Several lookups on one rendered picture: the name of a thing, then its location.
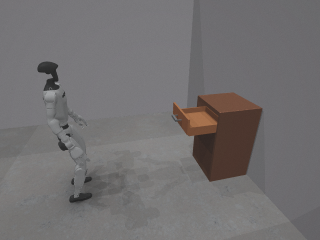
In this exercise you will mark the handle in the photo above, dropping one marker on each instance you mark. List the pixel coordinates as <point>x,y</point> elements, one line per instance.
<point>175,119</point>

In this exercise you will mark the left robot forearm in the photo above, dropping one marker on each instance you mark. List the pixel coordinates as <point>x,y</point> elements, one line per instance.
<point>71,113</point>

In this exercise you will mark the robot left hand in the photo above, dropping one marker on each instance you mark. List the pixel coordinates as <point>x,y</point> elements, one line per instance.
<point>80,118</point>

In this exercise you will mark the right robot thigh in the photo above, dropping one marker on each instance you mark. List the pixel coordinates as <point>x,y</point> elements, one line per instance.
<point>63,148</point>

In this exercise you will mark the cabinet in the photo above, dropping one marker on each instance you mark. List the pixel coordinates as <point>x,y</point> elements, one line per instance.
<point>226,153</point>

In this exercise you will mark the right robot forearm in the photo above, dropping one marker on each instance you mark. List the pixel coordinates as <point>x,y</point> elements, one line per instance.
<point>57,130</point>

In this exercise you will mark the robot head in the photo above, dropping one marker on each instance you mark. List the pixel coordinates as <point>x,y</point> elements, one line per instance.
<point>49,68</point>

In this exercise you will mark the robot right hand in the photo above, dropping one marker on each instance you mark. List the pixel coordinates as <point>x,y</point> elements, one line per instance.
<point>76,152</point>

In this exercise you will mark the robot right upper arm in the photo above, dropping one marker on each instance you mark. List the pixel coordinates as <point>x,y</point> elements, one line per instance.
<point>51,99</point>

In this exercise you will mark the drawer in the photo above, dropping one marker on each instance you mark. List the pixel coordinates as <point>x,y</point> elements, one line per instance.
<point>196,120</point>

